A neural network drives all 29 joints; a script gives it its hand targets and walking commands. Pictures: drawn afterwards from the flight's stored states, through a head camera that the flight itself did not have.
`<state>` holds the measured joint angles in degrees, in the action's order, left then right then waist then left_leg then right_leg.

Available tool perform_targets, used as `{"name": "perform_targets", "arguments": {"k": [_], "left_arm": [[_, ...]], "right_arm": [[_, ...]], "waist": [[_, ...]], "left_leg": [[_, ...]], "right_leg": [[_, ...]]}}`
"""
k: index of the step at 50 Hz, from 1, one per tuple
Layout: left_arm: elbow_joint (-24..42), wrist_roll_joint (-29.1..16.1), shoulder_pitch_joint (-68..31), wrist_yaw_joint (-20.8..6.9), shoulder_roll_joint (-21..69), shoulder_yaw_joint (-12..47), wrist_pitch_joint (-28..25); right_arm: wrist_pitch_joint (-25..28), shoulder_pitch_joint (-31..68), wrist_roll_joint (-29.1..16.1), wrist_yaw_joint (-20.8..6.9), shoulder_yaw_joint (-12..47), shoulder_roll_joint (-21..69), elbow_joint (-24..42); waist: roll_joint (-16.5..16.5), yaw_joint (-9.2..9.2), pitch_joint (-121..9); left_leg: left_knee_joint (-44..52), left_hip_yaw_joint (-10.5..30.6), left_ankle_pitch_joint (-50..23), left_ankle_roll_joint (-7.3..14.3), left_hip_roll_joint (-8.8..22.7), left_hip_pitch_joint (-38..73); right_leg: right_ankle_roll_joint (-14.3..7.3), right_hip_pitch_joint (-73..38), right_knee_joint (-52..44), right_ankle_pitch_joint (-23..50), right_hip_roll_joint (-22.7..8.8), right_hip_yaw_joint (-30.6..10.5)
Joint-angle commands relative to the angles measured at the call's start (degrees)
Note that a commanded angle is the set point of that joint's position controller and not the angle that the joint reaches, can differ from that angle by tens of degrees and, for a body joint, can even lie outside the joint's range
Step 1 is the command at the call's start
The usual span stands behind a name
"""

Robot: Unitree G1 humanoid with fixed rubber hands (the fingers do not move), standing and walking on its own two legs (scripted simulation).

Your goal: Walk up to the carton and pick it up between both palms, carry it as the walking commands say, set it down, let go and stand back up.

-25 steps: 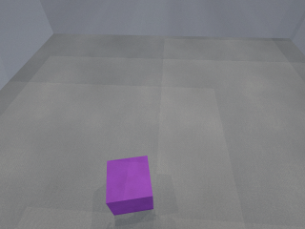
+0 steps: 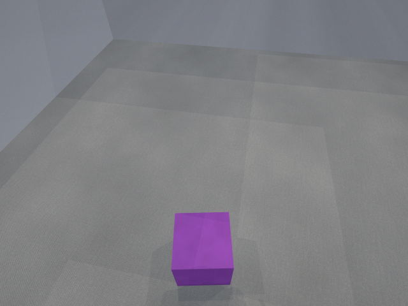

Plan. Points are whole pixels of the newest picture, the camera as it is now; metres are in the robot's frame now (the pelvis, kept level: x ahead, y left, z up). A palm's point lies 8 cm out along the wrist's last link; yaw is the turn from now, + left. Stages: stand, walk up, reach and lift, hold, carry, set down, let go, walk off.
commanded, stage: walk up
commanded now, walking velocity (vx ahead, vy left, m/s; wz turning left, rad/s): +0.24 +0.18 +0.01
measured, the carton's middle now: (202, 249) +0.48 +0.05 -0.66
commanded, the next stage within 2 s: stand in 0.84 s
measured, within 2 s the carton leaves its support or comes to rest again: neither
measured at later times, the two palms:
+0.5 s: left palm out of the picture +0.06 +0.29 -0.14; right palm out of the picture +0.02 -0.16 -0.15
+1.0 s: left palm out of the picture -0.01 +0.25 -0.15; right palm out of the picture -0.03 -0.16 -0.15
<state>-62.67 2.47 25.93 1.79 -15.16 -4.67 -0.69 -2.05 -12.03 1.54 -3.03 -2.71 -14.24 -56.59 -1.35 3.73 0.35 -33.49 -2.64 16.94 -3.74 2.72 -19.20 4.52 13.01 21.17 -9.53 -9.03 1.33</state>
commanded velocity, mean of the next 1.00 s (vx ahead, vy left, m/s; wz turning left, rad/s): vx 0.01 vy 0.01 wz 0.00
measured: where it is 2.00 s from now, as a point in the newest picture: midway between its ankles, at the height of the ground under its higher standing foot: outside the picture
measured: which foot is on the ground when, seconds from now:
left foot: up 0.00-0.02, down 0.04-1.00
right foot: down 0.00-0.04, up 0.06-0.40, down 0.42-1.00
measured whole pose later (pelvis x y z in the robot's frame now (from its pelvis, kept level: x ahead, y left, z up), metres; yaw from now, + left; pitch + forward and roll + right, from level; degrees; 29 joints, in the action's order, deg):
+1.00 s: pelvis +0.01 +0.05 +0.00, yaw +0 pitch -2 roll +0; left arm -65.4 0.5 18.8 2.5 -6.5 -0.5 -0.8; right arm 0.1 -18.5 0.6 2.4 -0.2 -7.2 -68.8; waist 0.6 -0.5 1.6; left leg -20.6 -3.8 10.7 -0.1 1.4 -8.0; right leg -2.2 6.0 19.5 -11.7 1.0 5.0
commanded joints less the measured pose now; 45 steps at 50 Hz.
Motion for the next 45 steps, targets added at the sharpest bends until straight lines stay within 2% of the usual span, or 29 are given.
{"name": "perform_targets", "arguments": {"k": [1,2,3,4,5,6,7,8,9,10,14,17,19,20,22,23,24,31,43,45], "left_arm": [[3.5,-0.3,-2.5,-0.2,-7.8,-0.3,-0.3],[4.1,-0.4,-1.8,0.0,-3.7,0.7,-0.2],[6.4,-0.3,-2.0,0.4,1.3,2.3,-0.2],[7.8,-1.0,-4.8,1.4,1.2,2.1,0.9],[7.6,-1.0,-3.6,1.0,0.6,1.8,1.4],[4.7,-0.5,0.3,0.2,0.0,1.7,2.0],[3.1,-0.8,2.1,0.0,-0.4,1.2,2.5],[3.1,-1.1,2.5,-0.1,-0.5,1.2,2.9],[3.2,-1.3,2.3,-0.2,-0.2,1.2,3.2],[3.4,-1.4,1.6,0.0,0.1,1.5,3.4],[4.7,-1.5,-4.6,0.7,1.0,2.3,3.8],[4.6,-1.4,-7.3,0.8,1.5,2.6,3.2],[3.5,-1.3,-7.2,0.7,2.1,2.8,2.4],[2.9,-1.1,-6.9,0.7,2.0,2.8,1.8],[2.7,-0.7,-7.4,0.7,0.1,2.8,0.4],[2.4,-1.4,-10.4,0.3,0.4,3.0,0.5],[2.0,-1.4,-10.6,0.2,1.1,3.2,0.5],[-0.5,-1.8,-9.5,0.5,2.2,3.6,0.0],[-1.8,-1.9,-5.9,0.8,3.7,3.6,-0.4],[-1.7,-1.9,-5.4,0.8,3.8,3.5,-0.3]], "right_arm": [[1.3,-8.4,-0.4,0.6,-0.8,-2.3,-0.3],[1.9,-12.3,-0.3,1.4,-1.2,-4.9,-1.4],[2.4,-12.5,0.4,2.5,-2.1,-11.0,-0.4],[2.4,-8.6,-0.4,3.5,-2.6,-14.7,0.5],[2.7,-6.8,-1.0,3.9,-1.5,-9.1,-0.2],[3.5,-6.3,-0.7,4.0,-0.6,-4.6,-0.3],[4.0,-2.8,-0.6,4.5,-0.4,-5.0,1.0],[4.3,-1.8,-0.9,4.7,0.0,-4.7,0.9],[4.5,-1.7,-0.9,4.6,0.5,-3.6,0.7],[4.6,-2.1,-0.8,4.7,0.8,-2.7,0.1],[3.9,-4.5,-0.7,5.3,0.6,-2.1,-2.3],[3.2,-5.0,-1.0,5.7,0.4,-2.3,-3.5],[2.9,-4.6,-1.3,5.7,0.4,-2.4,-4.3],[2.7,-4.8,-1.5,5.6,0.5,-1.9,-4.7],[2.7,-5.8,-1.7,5.2,1.2,0.7,-5.1],[2.6,-4.7,-1.8,5.1,1.6,2.4,-5.3],[2.4,-4.8,-1.5,5.2,1.7,2.0,-6.0],[2.7,-7.4,-1.2,5.1,2.2,2.3,-9.9],[2.3,-9.5,-1.1,5.5,2.1,3.3,-12.1],[2.2,-9.8,-1.0,5.5,2.1,3.7,-12.0]], "waist": [[-7.2,-5.66,-0.2],[1.3,-6.81,-0.9],[14.8,-6.46,-0.1],[15.8,-5.8,1.9],[10.7,-4.08,-0.5],[4.0,-3.39,-1.8],[3.9,-1.71,0.4],[7.4,-1.0,-0.2],[9.9,-0.69,-0.7],[11.0,-0.61,-0.9],[12.2,-2.55,0.1],[11.4,-3.49,0.6],[10.0,-2.93,0.7],[8.9,-2.76,0.6],[3.6,-3.88,0.9],[-2.8,-4.56,3.2],[-2.9,-4.23,3.9],[-0.3,-4.21,4.9],[1.9,-4.48,5.6],[1.4,-4.49,5.7]], "left_leg": [[10.2,-2.9,-3.0,1.1,-2.2,19.7],[16.1,1.5,-0.9,1.3,2.3,22.7],[22.7,16.6,-6.9,4.1,16.1,20.3],[21.1,18.6,-20.9,11.1,20.6,8.8],[18.9,14.9,-28.8,12.3,18.3,9.2],[18.0,13.4,-22.1,10.9,15.9,12.0],[15.7,10.4,-34.8,9.5,14.8,10.5],[14.9,7.8,-42.5,9.7,13.2,10.1],[14.3,6.0,-46.9,10.0,12.1,10.0],[14.2,5.2,-47.4,10.4,11.6,10.2],[14.8,7.9,-40.8,12.5,12.5,13.9],[15.8,10.6,-34.5,13.0,13.4,14.5],[15.5,10.3,-28.4,11.4,12.3,13.4],[15.4,9.8,-24.0,9.8,11.1,11.5],[14.6,7.7,-15.3,6.8,7.0,6.1],[16.2,4.5,-8.8,5.7,3.2,7.2],[16.2,4.3,-7.7,5.5,3.1,8.6],[18.0,4.7,-8.5,4.9,3.9,10.0],[17.0,4.1,-7.0,4.1,3.9,9.1],[16.5,4.1,-7.0,4.0,3.8,9.1]], "right_leg": [[-5.2,15.2,-2.8,-19.9,-5.3,-3.1],[-4.0,17.5,5.8,-19.9,-2.1,-0.4],[-1.5,22.6,20.6,-24.1,3.4,4.4],[-1.9,18.6,28.3,-26.1,3.8,2.1],[-2.2,14.8,33.4,-24.0,2.7,-0.3],[-2.9,14.3,32.9,-17.8,2.8,-2.1],[-2.8,12.2,32.1,-15.5,2.9,-2.6],[-3.0,10.1,32.4,-13.8,3.5,-2.3],[-3.1,8.6,32.0,-12.5,4.3,-2.1],[-3.2,7.6,30.7,-12.2,4.9,-1.8],[-3.1,7.0,20.7,-14.3,6.2,-0.9],[-3.3,4.1,13.4,-12.5,7.0,-0.3],[-3.6,-0.7,4.5,-6.1,7.8,1.2],[-3.8,-4.7,-0.3,-1.8,6.8,1.5],[-5.2,-11.0,-3.4,5.2,0.9,-3.5],[-6.4,-7.3,-3.3,6.5,0.6,-4.9],[-6.9,-5.9,-4.3,5.3,0.6,-5.2],[-6.1,-5.6,-7.4,0.5,2.3,-3.9],[-5.8,-4.0,-7.9,-3.5,1.8,-4.7],[-5.9,-3.2,-8.0,-4.4,1.7,-5.0]]}}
